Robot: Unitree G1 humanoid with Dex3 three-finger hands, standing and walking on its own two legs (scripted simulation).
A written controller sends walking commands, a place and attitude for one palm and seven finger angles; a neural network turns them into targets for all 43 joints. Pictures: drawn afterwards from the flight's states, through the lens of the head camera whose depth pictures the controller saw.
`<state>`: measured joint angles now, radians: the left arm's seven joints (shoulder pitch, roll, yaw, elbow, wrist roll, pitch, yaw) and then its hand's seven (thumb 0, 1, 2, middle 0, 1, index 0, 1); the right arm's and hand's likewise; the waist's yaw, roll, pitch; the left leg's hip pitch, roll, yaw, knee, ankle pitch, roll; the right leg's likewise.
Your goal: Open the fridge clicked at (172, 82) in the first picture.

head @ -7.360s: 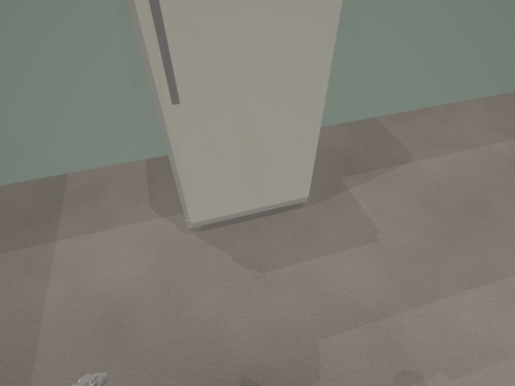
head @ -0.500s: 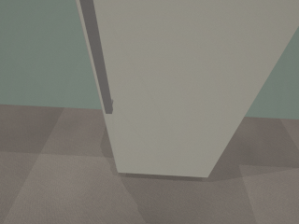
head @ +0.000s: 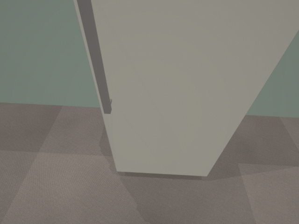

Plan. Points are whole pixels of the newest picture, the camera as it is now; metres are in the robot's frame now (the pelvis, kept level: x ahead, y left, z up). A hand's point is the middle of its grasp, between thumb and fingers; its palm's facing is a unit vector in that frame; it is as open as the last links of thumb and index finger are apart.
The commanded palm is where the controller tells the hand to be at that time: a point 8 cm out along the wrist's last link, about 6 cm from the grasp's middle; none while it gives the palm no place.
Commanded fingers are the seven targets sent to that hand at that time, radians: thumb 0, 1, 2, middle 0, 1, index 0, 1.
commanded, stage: look again from close up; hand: left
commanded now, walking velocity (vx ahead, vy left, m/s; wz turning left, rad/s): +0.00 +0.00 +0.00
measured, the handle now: (100, 63) +0.52 +0.19 +0.16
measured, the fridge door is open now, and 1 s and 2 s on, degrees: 0 0 0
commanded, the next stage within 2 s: raise the hand to about handle height in 1.14 s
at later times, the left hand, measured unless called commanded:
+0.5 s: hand out of the picture +0.00 +0.15 -0.17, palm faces +0.05 -0.99 -0.16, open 7.4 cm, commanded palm none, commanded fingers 0.00 0.90 0.90 -0.20 -0.30 -0.20 -0.30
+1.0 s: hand out of the picture +0.01 +0.15 -0.17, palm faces +0.04 -0.98 -0.17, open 7.4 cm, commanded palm none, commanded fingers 0.00 0.90 0.90 -0.20 -0.30 -0.20 -0.30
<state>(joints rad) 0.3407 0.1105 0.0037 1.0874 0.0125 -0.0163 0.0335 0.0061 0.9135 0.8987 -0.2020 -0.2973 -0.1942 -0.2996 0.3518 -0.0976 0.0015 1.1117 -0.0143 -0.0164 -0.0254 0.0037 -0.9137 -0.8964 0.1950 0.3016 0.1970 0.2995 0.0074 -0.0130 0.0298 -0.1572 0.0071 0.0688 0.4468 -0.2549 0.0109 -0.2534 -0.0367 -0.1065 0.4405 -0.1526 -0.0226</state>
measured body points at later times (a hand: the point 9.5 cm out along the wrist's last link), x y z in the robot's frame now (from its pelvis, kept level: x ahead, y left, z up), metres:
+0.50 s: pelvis +0.01 +0.00 +0.00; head +0.02 +0.00 +0.45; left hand -0.01 +0.21 -0.16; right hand -0.01 -0.20 -0.16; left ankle -0.01 +0.11 -0.74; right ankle +0.06 -0.11 -0.74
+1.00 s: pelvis +0.02 -0.01 +0.00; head +0.03 -0.01 +0.45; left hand +0.01 +0.20 -0.16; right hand +0.00 -0.21 -0.16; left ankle -0.01 +0.11 -0.74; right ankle +0.06 -0.11 -0.74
